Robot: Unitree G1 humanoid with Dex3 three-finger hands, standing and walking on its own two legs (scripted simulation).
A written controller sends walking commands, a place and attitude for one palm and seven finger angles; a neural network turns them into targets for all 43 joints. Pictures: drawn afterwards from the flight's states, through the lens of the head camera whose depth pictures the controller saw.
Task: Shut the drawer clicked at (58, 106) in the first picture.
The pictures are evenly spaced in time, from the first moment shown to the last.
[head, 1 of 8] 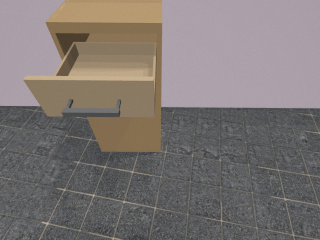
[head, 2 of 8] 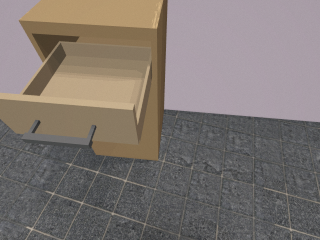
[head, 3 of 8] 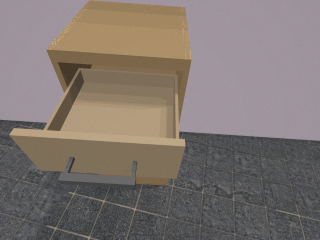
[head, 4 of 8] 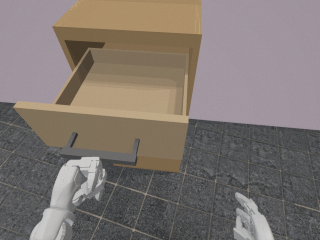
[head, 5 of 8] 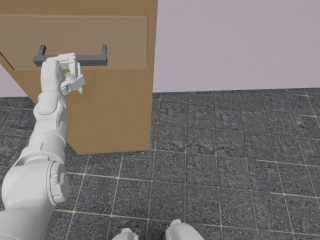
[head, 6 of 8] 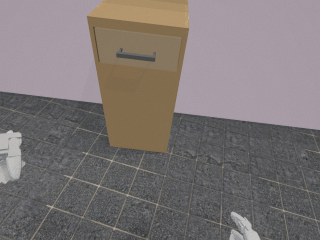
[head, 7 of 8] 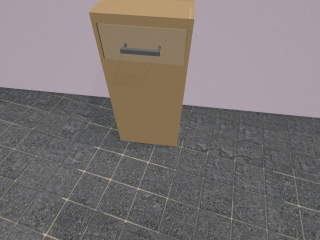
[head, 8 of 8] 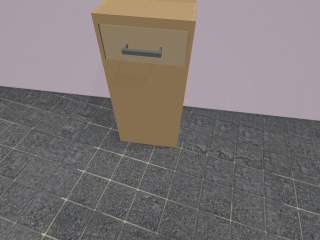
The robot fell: no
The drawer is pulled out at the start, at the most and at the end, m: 0.29 0.29 0.00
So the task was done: yes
